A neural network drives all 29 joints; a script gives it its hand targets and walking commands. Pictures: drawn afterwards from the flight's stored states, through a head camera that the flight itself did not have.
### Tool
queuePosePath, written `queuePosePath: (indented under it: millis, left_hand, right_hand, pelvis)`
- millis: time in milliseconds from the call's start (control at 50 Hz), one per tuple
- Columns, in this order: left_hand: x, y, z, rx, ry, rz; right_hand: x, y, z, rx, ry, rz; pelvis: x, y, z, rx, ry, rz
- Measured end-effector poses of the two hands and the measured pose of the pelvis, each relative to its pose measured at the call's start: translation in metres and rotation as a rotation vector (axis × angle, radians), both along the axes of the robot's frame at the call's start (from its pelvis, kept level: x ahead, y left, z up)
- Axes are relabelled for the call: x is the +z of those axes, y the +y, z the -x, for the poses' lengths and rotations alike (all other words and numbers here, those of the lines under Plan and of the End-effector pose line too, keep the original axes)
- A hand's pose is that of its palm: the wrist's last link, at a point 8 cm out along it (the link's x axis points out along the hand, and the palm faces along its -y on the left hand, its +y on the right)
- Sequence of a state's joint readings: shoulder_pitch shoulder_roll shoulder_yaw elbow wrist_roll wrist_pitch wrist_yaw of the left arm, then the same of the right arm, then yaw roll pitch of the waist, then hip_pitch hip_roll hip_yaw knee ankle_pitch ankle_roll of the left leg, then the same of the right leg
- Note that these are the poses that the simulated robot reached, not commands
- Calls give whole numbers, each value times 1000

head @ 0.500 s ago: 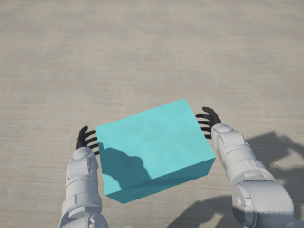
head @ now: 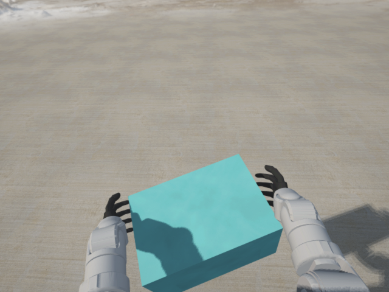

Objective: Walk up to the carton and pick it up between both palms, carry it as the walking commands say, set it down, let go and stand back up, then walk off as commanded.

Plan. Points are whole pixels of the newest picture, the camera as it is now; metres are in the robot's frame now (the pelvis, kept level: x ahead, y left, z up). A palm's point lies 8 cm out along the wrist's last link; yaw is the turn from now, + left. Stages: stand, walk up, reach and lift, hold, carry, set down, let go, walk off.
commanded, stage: reach and lift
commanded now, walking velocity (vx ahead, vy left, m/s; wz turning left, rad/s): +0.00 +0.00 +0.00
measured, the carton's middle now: (203, 224) +0.33 +0.02 -0.04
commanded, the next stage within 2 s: hold in 1.90 s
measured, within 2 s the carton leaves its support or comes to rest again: neither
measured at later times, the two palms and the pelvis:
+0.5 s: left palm (94, 207) +0.29 +0.24 +0.09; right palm (273, 199) +0.31 -0.14 +0.07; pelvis -0.01 +0.03 +0.01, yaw +1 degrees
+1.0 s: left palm (106, 221) +0.28 +0.22 +0.05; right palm (281, 199) +0.32 -0.16 +0.06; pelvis +0.01 +0.03 +0.01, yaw +1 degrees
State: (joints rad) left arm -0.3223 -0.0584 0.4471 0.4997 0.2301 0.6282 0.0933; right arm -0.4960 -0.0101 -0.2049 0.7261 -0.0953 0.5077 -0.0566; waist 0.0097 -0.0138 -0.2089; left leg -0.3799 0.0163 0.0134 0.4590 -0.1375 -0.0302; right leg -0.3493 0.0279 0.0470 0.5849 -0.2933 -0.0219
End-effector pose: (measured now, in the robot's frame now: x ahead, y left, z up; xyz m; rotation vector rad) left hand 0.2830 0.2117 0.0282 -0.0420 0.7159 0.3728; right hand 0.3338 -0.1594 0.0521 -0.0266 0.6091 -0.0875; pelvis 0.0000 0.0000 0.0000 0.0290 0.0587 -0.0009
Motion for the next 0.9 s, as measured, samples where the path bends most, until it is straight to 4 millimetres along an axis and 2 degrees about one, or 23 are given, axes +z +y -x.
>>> queuePosePath:
  millis: [80,220,360,460,560,680,820,900]
  left_hand:
    - [8,2,6,15,-11,1]
    - [31,6,11,11,-69,1]
    - [51,18,7,8,-104,-14]
    - [58,24,-2,0,-129,-15]
    - [53,25,-11,-24,-115,4]
    - [37,24,-16,-57,-66,7]
    - [21,14,-14,-106,-22,7]
    - [17,10,-7,-104,-10,9]
  right_hand:
    - [1,2,8,-4,-6,-13]
    - [25,6,18,-16,-63,-16]
    - [12,15,31,8,19,-21]
    - [17,23,28,8,2,8]
    - [23,22,20,17,12,33]
    - [18,19,12,21,55,39]
    - [27,11,3,-36,12,67]
    - [23,7,4,-28,15,53]
  pelvis:
    - [2,-2,-1,-1,-22,-3]
    - [6,2,2,-2,-79,3]
    - [6,12,6,3,-111,8]
    - [7,23,9,8,-117,13]
    - [8,34,6,12,-113,21]
    - [10,41,-4,13,-99,30]
    - [11,42,-12,13,-83,31]
    - [12,39,-14,13,-75,28]
